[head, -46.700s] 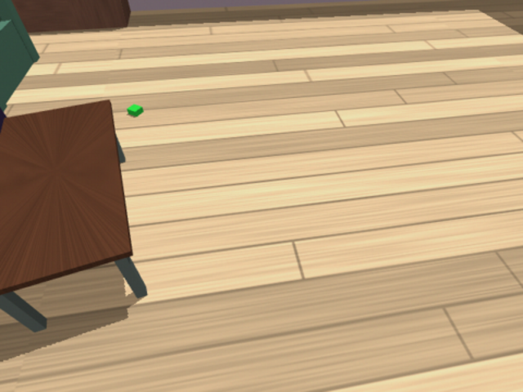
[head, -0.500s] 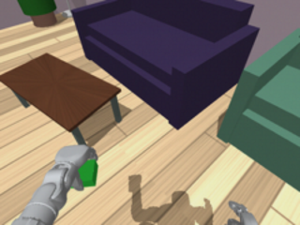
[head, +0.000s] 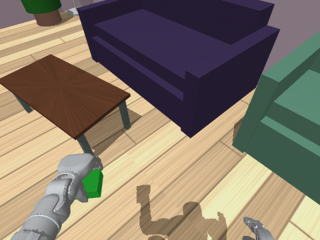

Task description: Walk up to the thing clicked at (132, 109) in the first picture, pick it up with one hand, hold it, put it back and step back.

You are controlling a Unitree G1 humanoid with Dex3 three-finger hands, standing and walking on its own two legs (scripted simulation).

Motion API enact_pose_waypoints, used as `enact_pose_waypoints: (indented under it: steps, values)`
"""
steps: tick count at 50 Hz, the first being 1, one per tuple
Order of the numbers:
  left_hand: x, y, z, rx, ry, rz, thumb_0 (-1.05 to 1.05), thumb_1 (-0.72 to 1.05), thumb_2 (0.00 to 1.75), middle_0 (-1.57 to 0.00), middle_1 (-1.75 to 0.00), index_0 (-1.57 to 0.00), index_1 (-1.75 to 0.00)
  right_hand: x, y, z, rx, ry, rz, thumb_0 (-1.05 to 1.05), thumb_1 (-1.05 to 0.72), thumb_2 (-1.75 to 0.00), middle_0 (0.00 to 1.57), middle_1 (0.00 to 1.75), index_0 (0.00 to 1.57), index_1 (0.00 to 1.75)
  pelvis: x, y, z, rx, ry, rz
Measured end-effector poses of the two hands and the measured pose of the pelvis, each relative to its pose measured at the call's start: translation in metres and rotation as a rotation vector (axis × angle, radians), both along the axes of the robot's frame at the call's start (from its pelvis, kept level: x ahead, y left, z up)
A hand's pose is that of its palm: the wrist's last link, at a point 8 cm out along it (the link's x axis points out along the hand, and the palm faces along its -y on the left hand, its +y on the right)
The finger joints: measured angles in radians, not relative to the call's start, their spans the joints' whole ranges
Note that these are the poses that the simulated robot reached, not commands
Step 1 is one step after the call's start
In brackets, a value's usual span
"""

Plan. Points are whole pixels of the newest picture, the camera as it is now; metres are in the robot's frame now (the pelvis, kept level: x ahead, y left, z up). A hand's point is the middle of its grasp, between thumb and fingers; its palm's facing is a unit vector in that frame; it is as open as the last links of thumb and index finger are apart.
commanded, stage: hold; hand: left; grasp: from above
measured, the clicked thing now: (87, 184) +0.30 +0.22 -0.07
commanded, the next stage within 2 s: crouch in 0.04 s
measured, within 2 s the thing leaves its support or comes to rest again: neither
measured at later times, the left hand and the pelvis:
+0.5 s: hand (89, 194) +0.29 +0.23 -0.11, palm faces -0.46 -0.02 -0.89, open 9.6 cm; pelvis -0.01 +0.00 -0.02, yaw +1 degrees
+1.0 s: hand (107, 205) +0.34 +0.24 -0.36, palm faces -0.44 +0.03 -0.90, open 9.6 cm; pelvis -0.07 +0.01 -0.23, yaw +0 degrees
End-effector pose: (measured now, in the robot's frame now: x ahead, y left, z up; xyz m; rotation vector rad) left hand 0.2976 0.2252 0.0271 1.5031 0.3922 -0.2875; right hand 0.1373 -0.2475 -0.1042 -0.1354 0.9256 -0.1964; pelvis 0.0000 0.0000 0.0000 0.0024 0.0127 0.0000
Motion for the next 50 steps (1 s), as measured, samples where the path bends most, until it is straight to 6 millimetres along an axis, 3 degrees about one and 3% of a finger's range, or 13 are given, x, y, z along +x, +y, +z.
enact_pose_waypoints:
  steps: [14, 19, 24, 29, 36, 44, 50]
  values:
    - [-0.003, -0.007, -0.012, -0.02, 0.035, -0.014, -0.01, 0.09, 0.26, -0.91, -0.08, -0.88, -0.14, 0.005, 0.0, 0.003, 0.002, -0.011, -0.001, 0.01, -0.9, -0.9, 0.2, 0.3, 0.2, 0.29, 0.003, -0.001, 0.0, 0.001, 0.003, -0.002]
    - [-0.006, -0.003, -0.033, -0.006, 0.042, -0.01, -0.01, 0.09, 0.25, -0.91, -0.07, -0.89, -0.14, 0.003, -0.003, 0.0, -0.011, 0.014, 0.013, 0.01, -0.9, -0.9, 0.2, 0.3, 0.2, 0.29, 0.0, -0.003, -0.003, 0.0, 0.031, 0.009]
    - [-0.004, 0.0, -0.069, 0.024, 0.051, -0.017, -0.01, 0.1, 0.24, -0.91, -0.07, -0.89, -0.14, -0.009, -0.01, -0.014, -0.043, 0.072, 0.027, 0.01, -0.9, -0.9, 0.21, 0.3, 0.2, 0.29, -0.007, -0.004, -0.016, -0.006, 0.103, 0.021]
    - [0.008, -0.001, -0.117, 0.057, 0.025, -0.043, -0.01, 0.09, 0.24, -0.92, -0.09, -0.89, -0.15, -0.032, -0.024, -0.046, -0.091, 0.138, 0.024, 0.01, -0.9, -0.9, 0.21, 0.3, 0.2, 0.29, -0.017, -0.004, -0.049, -0.019, 0.219, 0.027]
    - [0.028, -0.003, -0.192, 0.077, -0.01, -0.06, -0.01, 0.08, 0.23, -0.92, -0.11, -0.89, -0.17, -0.08, -0.036, -0.109, -0.144, 0.243, -0.023, 0.01, -0.9, -0.9, 0.2, 0.3, 0.2, 0.29, -0.034, 0.002, -0.111, -0.039, 0.366, 0.022]
    - [0.044, 0.007, -0.275, 0.086, -0.012, -0.016, 0.0, 0.07, 0.27, -0.91, -0.13, -0.88, -0.18, -0.137, -0.026, -0.189, -0.148, 0.365, -0.06, 0.01, -0.9, -0.9, 0.2, 0.3, 0.2, 0.29, -0.055, 0.008, -0.183, -0.054, 0.495, 0.016]
    - [0.051, 0.009, -0.33, 0.081, 0.024, -0.013, 0.0, 0.07, 0.31, -0.89, -0.15, -0.87, -0.2, -0.159, -0.013, -0.24, -0.123, 0.411, -0.053, 0.01, -0.9, -0.9, 0.21, 0.3, 0.2, 0.29, -0.067, 0.01, -0.229, -0.064, 0.548, 0.015]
